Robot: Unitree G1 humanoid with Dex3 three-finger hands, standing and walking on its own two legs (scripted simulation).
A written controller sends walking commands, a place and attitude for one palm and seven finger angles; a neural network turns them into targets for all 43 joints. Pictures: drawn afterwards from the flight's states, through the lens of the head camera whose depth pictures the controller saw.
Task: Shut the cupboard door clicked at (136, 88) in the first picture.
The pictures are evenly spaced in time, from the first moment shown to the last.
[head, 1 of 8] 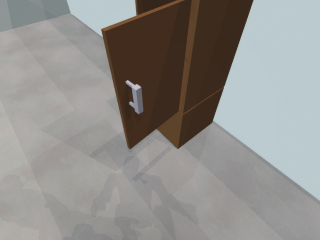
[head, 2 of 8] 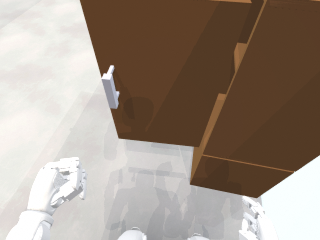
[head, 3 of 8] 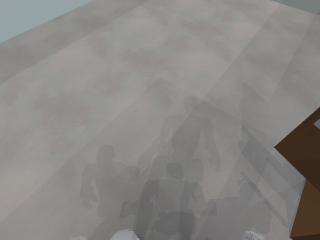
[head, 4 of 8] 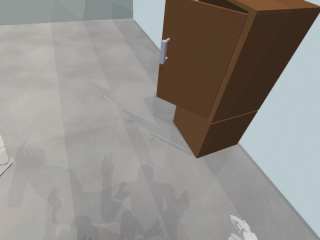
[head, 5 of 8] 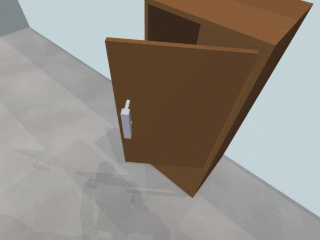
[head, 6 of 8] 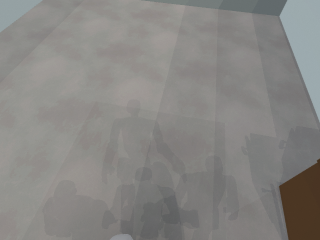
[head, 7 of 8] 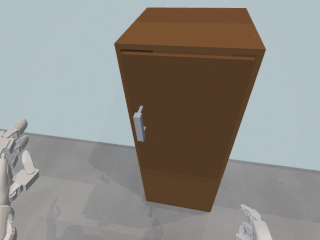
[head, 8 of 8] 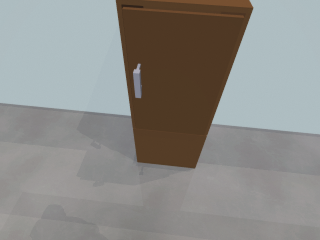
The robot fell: no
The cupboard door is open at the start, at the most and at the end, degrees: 95 95 0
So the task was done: yes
